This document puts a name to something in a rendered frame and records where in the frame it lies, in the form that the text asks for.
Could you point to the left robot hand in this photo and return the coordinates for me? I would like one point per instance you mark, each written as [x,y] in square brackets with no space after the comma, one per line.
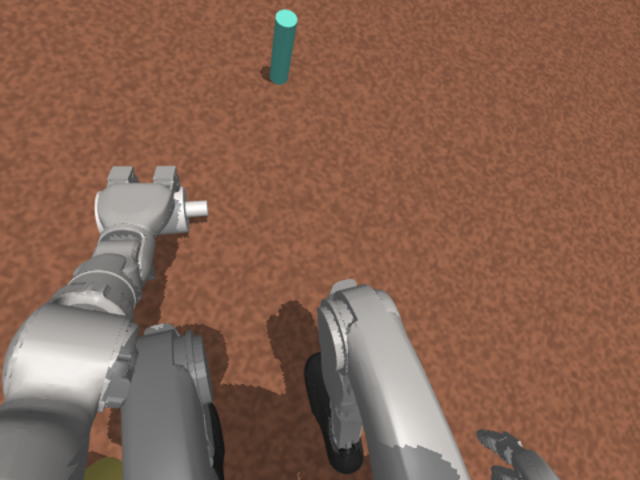
[147,205]

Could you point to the right robot foot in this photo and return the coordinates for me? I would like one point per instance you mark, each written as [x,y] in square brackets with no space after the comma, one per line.
[345,461]

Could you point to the left robot arm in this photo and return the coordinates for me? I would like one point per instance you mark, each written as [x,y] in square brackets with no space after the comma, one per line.
[71,358]

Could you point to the right robot hand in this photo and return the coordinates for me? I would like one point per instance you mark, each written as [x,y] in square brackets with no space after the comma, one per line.
[527,464]

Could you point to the left robot foot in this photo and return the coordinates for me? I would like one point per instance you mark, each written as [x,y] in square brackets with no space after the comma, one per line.
[219,449]

